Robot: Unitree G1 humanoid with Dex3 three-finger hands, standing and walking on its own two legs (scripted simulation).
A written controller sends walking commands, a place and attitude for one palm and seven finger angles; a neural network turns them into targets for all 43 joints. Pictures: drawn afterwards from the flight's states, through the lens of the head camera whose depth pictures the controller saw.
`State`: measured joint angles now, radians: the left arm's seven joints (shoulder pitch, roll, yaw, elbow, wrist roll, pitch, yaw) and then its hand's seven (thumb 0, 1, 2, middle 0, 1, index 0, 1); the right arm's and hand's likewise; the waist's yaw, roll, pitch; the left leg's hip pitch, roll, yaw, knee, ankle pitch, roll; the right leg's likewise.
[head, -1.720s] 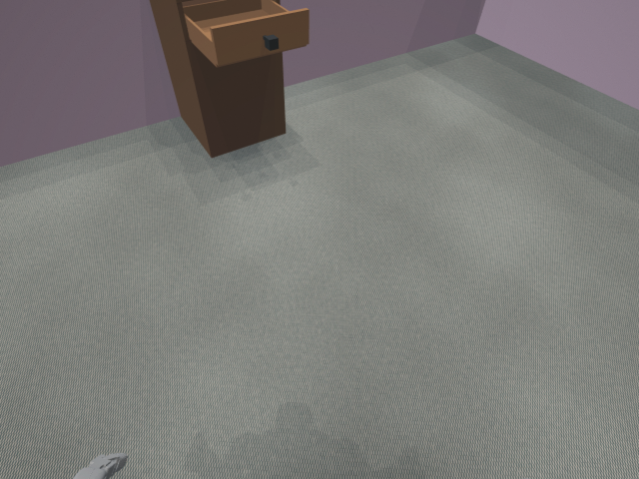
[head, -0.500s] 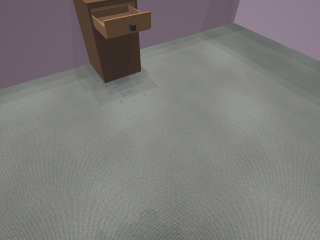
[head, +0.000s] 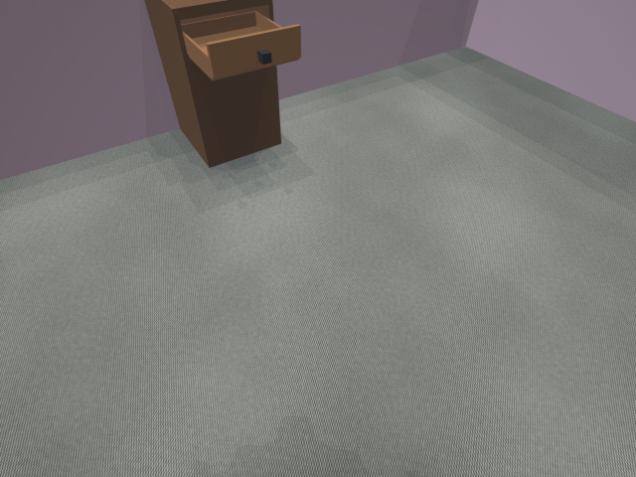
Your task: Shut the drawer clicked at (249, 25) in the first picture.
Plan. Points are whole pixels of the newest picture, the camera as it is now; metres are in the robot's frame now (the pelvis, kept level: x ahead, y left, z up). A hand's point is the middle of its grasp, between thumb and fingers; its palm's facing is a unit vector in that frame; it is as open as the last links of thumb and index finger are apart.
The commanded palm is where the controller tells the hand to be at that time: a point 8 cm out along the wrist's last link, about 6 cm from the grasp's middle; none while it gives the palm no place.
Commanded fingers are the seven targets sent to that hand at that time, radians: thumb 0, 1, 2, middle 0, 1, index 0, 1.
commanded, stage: walk to a spot facing it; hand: left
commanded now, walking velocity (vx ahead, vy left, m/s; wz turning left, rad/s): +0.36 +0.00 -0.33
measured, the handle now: (262, 55) +1.55 +0.30 -0.13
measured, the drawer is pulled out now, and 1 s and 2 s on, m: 0.28 0.28 0.28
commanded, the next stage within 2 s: none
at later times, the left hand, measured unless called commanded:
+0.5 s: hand (229, 452) +0.20 +0.15 -0.20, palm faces -0.09 -0.97 -0.21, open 7.4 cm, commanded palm none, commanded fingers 0.00 0.90 0.90 -0.20 -0.30 -0.20 -0.30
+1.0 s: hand (244, 355) +0.37 +0.16 -0.21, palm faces -0.10 -0.99 -0.14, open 7.4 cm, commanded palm none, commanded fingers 0.00 0.90 0.90 -0.20 -0.30 -0.20 -0.30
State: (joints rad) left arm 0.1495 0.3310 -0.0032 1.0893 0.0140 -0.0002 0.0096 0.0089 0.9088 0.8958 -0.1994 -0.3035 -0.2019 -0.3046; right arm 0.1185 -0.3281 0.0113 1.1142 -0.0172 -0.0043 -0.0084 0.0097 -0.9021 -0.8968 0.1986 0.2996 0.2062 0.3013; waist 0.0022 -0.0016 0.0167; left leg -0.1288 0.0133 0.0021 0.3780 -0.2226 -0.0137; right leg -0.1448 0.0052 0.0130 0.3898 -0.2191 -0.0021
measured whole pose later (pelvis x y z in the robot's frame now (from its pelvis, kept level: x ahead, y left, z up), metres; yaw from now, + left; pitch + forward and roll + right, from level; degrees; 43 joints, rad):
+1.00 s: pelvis +0.39 -0.01 -0.03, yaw -11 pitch -2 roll -1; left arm 0.39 0.16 0.05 1.13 0.02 -0.04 0.01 0.01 0.91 0.90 -0.20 -0.30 -0.20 -0.30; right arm 0.13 -0.14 -0.03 1.00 -0.03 -0.07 0.00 0.00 -0.91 -0.90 0.20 0.30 0.20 0.30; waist 0.02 -0.04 0.07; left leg -0.39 0.04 0.19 0.66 -0.25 0.09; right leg -0.26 -0.01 -0.01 1.22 -0.43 -0.03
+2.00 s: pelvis +0.83 -0.12 -0.02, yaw -13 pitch -1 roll -2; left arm 0.39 0.18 0.06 1.12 0.03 -0.06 0.01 0.00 0.92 0.90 -0.20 -0.30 -0.20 -0.30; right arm 0.15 -0.20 -0.06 0.99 -0.03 -0.05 0.02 0.01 -0.92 -0.90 0.19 0.30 0.20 0.30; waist 0.03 -0.01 0.03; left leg -0.41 0.12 0.15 0.60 -0.18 0.01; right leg -0.03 -0.05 -0.19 0.50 -0.43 0.03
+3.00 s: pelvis +1.20 -0.21 -0.03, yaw -6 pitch +0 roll -2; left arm 0.31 0.17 0.06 1.08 0.01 0.00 0.01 0.01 0.91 0.90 -0.20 -0.30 -0.20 -0.30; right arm 0.15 -0.19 -0.05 0.97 -0.02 -0.02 0.01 0.01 -0.91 -0.90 0.19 0.30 0.20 0.30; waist 0.01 -0.04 0.10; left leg -0.45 0.06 0.14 0.68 -0.23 0.07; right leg -0.25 -0.12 -0.19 0.98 -0.55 0.07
